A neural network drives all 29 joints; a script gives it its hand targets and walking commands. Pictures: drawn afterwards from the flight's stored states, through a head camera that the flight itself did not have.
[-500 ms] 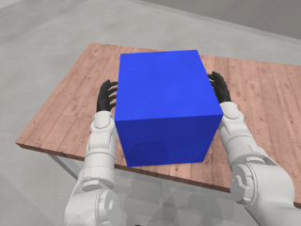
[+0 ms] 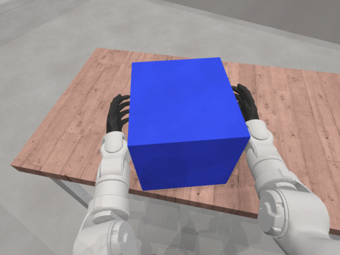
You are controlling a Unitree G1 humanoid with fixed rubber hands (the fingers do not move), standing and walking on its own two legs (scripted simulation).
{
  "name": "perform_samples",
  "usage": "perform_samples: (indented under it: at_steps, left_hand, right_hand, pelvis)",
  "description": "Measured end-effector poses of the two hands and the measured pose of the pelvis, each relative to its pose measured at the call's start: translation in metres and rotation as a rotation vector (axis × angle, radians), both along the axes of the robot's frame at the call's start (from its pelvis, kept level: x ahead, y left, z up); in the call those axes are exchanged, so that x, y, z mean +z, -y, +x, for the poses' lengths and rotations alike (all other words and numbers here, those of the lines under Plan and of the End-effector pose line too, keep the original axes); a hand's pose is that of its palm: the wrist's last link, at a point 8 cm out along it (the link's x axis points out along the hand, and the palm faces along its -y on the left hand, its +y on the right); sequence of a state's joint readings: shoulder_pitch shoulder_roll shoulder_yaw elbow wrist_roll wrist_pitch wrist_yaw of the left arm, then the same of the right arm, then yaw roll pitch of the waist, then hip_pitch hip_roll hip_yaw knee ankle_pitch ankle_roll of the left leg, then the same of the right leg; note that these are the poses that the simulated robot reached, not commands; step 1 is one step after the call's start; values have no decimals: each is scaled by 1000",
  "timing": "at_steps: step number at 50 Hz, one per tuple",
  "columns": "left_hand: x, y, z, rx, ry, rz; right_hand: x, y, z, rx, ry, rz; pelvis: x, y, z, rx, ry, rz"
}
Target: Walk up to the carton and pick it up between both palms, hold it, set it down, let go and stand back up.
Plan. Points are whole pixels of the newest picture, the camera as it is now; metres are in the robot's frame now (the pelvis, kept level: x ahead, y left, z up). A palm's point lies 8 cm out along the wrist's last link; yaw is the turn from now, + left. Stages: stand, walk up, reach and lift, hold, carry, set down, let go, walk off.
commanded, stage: set down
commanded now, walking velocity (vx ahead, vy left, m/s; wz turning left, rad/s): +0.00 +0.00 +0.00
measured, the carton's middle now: (180, 125) +0.42 +0.08 +0.04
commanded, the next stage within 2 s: none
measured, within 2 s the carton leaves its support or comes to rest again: neither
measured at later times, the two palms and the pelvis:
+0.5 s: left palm (115, 129) +0.35 +0.23 +0.07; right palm (247, 117) +0.45 -0.08 +0.08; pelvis +0.00 +0.00 +0.00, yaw +0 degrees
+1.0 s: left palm (114, 143) +0.34 +0.24 +0.02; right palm (241, 120) +0.47 -0.07 +0.04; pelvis +0.00 +0.00 -0.01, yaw +0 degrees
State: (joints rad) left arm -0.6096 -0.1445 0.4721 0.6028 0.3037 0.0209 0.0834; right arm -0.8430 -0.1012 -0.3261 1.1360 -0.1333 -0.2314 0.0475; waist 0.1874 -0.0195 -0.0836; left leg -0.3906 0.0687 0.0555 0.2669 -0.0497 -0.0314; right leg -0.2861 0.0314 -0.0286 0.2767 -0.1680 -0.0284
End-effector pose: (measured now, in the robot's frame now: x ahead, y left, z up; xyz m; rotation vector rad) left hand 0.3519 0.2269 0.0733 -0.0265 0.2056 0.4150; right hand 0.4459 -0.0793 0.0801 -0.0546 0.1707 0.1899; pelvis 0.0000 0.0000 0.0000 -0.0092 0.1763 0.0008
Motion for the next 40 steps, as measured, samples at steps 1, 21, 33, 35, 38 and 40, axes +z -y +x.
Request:
perform_samples:
  at_steps: [1, 21, 33, 35, 38, 40]
  left_hand:
    - [0, 0, 0, 0, 2, 0]
    - [-2, -1, 0, -1, 13, -5]
    - [-6, -1, 1, -2, 5, -5]
    - [-7, -1, 1, -1, 1, -8]
    - [-10, -2, 1, -2, -14, -5]
    - [-16, -3, 1, 1, -37, -3]
  right_hand:
    - [0, 0, 0, 0, 1, 1]
    - [-1, 0, -1, 5, 1, -5]
    - [-1, 0, -1, 5, 0, -9]
    - [-2, 0, -1, 5, -1, -8]
    - [-3, 0, 0, 8, -8, -11]
    - [-7, -1, 1, 15, -31, -20]
  pelvis:
    - [0, 0, 0, 0, 1, 0]
    - [1, 1, 3, -1, 10, 2]
    - [1, 0, 5, -3, 16, 2]
    - [1, 0, 5, -4, 16, 2]
    - [1, -1, 5, -7, 13, 1]
    - [0, -1, 5, -9, 8, 0]
